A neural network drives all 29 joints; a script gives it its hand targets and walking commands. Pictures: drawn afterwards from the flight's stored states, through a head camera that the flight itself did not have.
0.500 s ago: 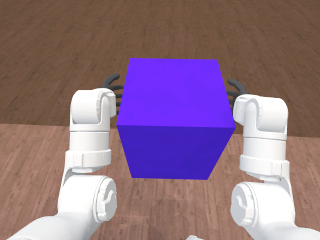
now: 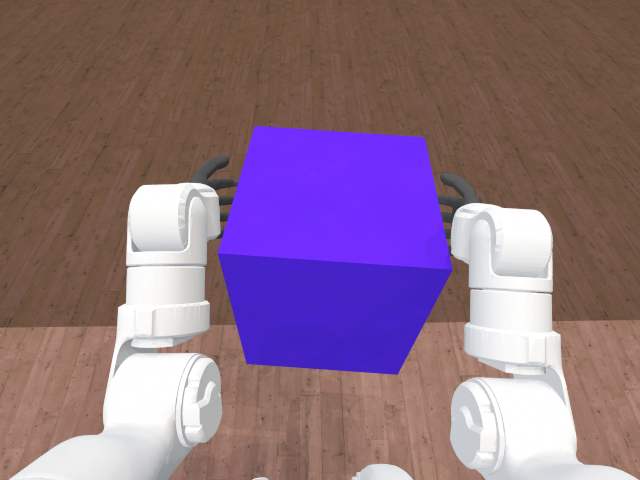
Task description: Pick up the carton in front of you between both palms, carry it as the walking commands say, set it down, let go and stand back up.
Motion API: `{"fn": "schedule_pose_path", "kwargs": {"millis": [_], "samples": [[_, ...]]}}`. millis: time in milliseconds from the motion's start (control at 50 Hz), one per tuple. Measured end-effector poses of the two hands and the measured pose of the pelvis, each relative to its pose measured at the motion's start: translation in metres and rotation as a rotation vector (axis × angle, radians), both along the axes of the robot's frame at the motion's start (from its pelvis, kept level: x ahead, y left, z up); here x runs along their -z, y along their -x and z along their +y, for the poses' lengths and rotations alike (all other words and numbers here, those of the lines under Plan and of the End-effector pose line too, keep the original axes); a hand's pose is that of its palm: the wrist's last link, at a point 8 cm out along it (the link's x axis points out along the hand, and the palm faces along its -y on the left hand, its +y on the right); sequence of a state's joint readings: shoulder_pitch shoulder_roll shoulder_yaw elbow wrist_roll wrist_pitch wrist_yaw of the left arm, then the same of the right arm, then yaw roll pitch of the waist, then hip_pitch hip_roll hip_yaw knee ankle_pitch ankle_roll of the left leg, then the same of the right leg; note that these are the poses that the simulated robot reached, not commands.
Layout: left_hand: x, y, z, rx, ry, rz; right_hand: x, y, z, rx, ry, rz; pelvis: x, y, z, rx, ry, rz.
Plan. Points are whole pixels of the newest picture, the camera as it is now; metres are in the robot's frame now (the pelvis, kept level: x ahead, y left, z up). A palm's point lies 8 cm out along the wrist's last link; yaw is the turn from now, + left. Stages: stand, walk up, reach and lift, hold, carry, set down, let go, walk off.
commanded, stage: carry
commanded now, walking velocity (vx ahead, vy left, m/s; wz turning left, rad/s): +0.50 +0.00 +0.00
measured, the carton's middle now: (330, 257) +0.37 -0.01 +0.06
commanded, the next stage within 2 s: none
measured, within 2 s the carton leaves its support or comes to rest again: neither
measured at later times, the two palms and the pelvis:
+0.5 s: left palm (229, 73) +0.64 +0.14 +0.17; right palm (420, 66) +0.67 -0.16 +0.17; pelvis +0.28 -0.04 +0.03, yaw +1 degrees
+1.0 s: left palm out of the picture +0.96 +0.12 +0.22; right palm out of the picture +0.93 -0.18 +0.22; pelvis +0.57 +0.00 +0.06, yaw +0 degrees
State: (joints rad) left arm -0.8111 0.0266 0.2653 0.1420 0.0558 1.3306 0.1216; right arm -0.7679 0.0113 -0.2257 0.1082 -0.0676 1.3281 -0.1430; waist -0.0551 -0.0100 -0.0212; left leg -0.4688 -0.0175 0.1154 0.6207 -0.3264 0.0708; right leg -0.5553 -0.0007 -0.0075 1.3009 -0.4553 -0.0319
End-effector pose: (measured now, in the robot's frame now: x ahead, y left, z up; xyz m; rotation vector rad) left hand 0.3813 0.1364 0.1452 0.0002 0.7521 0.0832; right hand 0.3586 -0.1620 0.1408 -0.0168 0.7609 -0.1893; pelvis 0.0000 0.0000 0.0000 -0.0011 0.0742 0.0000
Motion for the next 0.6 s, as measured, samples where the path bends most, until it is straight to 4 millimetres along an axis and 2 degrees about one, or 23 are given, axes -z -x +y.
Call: {"fn": "schedule_pose_path", "kwargs": {"millis": [60,120,220,300,360,440,520,600], "samples": [[-0.005,-0.032,-0.008,0.019,0.007,-0.004,-0.006,-0.026,-0.007,0.029,-0.008,-0.005,-0.008,-0.027,0.001,0.002,0.010,0.001],[-0.017,-0.066,-0.013,0.014,0.023,-0.047,-0.020,-0.060,-0.013,0.044,-0.017,-0.050,-0.013,-0.058,-0.001,0.002,0.011,0.007],[-0.037,-0.128,-0.019,-0.013,0.026,-0.101,-0.040,-0.129,-0.020,0.032,-0.032,-0.105,-0.013,-0.123,-0.013,-0.002,0.010,0.020],[-0.039,-0.178,-0.023,-0.041,-0.012,-0.098,-0.038,-0.193,-0.025,-0.019,-0.036,-0.099,-0.004,-0.183,-0.029,-0.018,0.028,0.005],[-0.030,-0.202,-0.018,-0.074,-0.044,-0.046,-0.030,-0.233,-0.020,-0.068,-0.044,-0.047,-0.010,-0.216,-0.037,-0.013,0.020,-0.001],[-0.022,-0.228,-0.007,-0.117,-0.054,0.018,-0.026,-0.277,-0.007,-0.113,-0.047,0.016,-0.025,-0.253,-0.043,-0.014,0.001,0.001],[-0.032,-0.265,0.002,-0.154,-0.038,-0.012,-0.035,-0.322,0.002,-0.128,-0.060,-0.013,-0.033,-0.291,-0.043,-0.018,-0.009,0.005],[-0.050,-0.317,0.009,-0.166,-0.017,-0.078,-0.052,-0.371,0.008,-0.115,-0.071,-0.078,-0.037,-0.337,-0.037,-0.017,-0.009,0.014]]}}
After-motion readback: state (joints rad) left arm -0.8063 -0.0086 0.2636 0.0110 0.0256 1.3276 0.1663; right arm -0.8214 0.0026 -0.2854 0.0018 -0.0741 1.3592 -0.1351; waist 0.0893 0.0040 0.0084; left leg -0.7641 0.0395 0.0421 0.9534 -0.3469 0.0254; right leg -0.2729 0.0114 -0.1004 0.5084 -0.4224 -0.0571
